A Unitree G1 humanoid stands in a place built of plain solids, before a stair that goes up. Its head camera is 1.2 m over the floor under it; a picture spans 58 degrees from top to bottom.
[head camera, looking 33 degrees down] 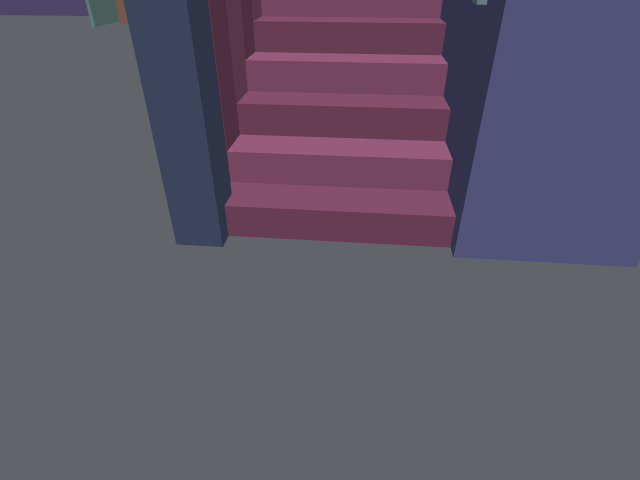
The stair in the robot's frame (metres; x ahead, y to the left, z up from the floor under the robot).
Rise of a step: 0.18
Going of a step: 0.27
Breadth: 1.17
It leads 6 degrees to the right of straight ahead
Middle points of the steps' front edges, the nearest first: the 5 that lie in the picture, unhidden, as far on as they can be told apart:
1.84 -0.06 0.18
2.10 -0.09 0.35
2.37 -0.12 0.53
2.64 -0.14 0.70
2.91 -0.17 0.88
